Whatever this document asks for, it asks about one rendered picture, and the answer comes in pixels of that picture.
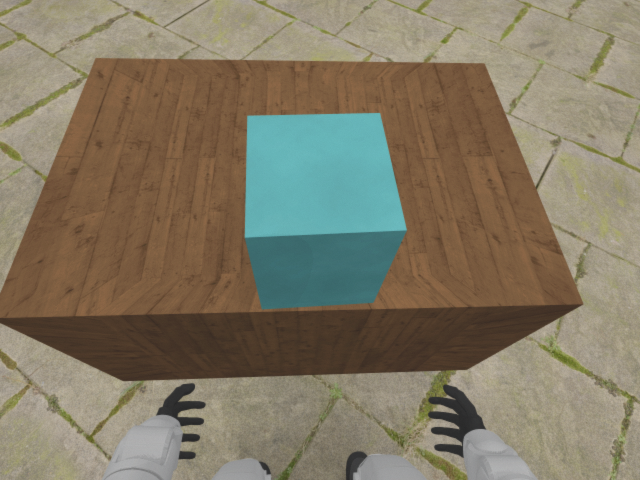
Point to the pedestal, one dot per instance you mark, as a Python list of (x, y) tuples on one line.
[(135, 262)]

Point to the left robot hand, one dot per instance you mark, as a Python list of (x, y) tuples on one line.
[(172, 407)]

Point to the robot left forearm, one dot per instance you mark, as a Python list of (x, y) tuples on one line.
[(149, 451)]

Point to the right robot hand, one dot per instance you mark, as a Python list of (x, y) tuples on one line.
[(466, 418)]

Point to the robot right foot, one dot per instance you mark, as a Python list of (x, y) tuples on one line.
[(353, 462)]

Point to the carton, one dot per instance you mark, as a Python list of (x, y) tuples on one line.
[(323, 217)]

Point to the robot right forearm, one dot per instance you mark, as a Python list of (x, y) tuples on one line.
[(487, 457)]

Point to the robot left thigh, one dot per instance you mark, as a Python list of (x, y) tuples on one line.
[(245, 469)]

